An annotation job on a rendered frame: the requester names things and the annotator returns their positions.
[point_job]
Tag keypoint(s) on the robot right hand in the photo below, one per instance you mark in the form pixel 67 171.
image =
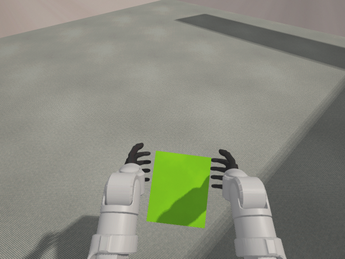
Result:
pixel 230 163

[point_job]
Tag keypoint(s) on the right robot forearm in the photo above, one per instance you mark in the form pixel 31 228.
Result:
pixel 255 233

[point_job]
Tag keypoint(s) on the left robot forearm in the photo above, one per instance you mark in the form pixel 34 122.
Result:
pixel 116 234

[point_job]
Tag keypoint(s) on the robot left hand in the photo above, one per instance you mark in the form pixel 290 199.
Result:
pixel 133 156

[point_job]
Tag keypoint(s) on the carton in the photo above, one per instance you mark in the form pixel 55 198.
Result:
pixel 179 189

